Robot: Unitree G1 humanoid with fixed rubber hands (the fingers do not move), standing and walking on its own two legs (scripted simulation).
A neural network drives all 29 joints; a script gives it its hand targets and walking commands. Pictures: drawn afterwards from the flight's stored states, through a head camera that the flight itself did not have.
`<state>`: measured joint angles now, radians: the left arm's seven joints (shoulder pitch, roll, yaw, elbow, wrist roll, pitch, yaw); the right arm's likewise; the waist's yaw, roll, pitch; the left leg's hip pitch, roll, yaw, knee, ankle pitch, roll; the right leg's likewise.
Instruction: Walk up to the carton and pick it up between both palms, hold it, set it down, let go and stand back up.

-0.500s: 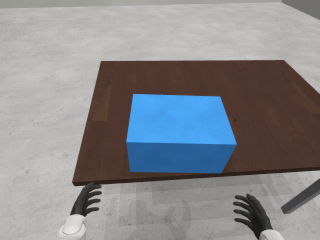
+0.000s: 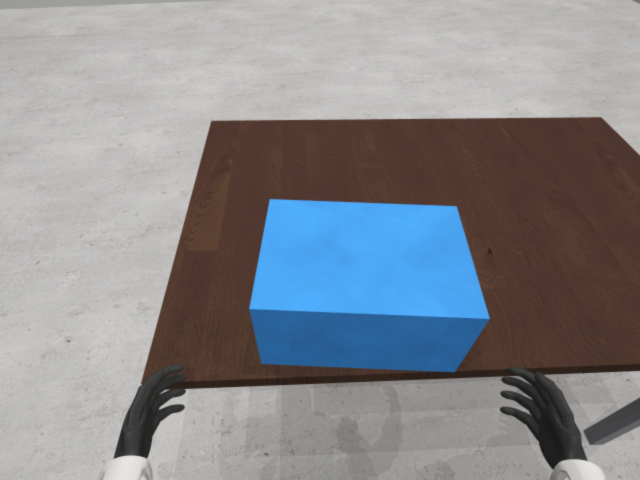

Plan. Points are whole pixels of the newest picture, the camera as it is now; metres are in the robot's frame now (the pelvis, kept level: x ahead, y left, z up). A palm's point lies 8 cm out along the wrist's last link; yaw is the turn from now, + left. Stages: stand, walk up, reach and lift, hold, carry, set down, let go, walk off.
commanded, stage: reach and lift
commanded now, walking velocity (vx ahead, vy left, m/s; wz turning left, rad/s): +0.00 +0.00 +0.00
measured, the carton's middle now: (360, 283) +0.42 -0.04 -0.04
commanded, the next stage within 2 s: none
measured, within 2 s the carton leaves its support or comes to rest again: neither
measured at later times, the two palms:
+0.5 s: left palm (156, 357) +0.26 +0.23 +0.00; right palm (562, 378) +0.25 -0.28 +0.00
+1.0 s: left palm (156, 287) +0.34 +0.24 +0.05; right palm (540, 299) +0.33 -0.27 +0.05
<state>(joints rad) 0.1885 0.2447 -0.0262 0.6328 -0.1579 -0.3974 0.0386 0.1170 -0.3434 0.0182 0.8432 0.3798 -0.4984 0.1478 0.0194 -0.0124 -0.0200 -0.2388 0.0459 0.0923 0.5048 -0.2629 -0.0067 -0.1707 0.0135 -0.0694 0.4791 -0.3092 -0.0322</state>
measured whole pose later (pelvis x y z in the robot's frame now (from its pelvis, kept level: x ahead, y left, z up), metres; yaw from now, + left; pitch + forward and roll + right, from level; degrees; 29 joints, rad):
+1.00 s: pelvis -0.02 -0.01 +0.00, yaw +1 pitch +10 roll +0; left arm -0.47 0.36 -0.01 0.77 -0.30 -0.08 0.00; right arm -0.45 -0.43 0.06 0.86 0.48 -0.16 0.07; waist 0.00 -0.02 -0.12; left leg -0.47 0.05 0.07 0.46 -0.17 -0.01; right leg -0.40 0.02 -0.09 0.45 -0.23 -0.04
